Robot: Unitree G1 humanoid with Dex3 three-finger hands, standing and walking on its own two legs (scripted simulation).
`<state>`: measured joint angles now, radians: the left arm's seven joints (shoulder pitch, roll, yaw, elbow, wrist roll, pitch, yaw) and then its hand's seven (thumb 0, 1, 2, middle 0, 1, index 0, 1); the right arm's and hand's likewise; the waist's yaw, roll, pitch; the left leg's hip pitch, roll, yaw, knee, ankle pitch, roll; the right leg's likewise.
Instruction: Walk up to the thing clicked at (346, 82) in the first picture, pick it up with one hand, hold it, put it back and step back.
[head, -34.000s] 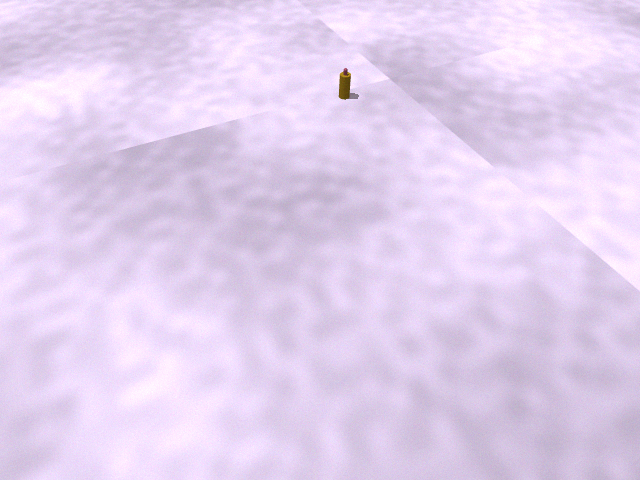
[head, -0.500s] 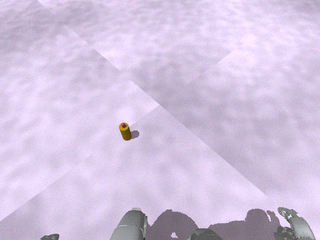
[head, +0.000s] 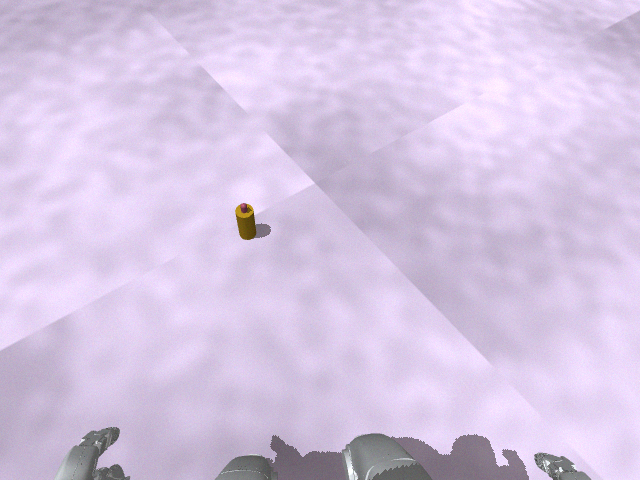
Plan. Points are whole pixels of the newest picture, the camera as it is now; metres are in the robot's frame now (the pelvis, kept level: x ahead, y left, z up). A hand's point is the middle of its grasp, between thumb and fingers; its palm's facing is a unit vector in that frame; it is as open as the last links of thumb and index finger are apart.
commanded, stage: step back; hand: left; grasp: from the side
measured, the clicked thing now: (245, 219) +0.94 +0.23 -0.68
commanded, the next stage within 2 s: stand in 1.32 s
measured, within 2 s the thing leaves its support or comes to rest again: neither
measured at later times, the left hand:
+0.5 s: hand out of the picture -0.07 +0.27 -0.14, palm faces +0.05 -0.89 -0.46, open 7.4 cm
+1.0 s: hand out of the picture -0.02 +0.23 -0.14, palm faces +0.04 -0.92 -0.38, open 7.4 cm
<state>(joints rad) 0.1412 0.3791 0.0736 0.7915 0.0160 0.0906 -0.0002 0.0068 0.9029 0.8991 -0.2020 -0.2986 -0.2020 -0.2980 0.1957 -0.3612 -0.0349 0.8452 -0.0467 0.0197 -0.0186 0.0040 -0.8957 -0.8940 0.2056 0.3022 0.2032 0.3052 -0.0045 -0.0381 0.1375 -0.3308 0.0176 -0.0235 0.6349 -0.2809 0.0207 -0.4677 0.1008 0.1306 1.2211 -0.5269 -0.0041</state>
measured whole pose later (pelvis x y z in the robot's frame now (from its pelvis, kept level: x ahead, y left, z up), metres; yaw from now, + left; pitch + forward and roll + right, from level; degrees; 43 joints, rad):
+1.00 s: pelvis -0.08 -0.03 +0.00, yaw +2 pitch -2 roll +1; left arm 0.18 0.33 0.04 0.98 0.03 -0.05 -0.01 0.01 0.90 0.90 -0.20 -0.30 -0.20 -0.30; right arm 0.21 -0.39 -0.05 1.00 -0.02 0.00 0.01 0.00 -0.90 -0.89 0.20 0.30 0.20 0.30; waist 0.02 0.04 0.08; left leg -0.35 -0.01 -0.08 0.83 -0.47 0.01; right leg -0.26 -0.02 -0.05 0.59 -0.30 -0.03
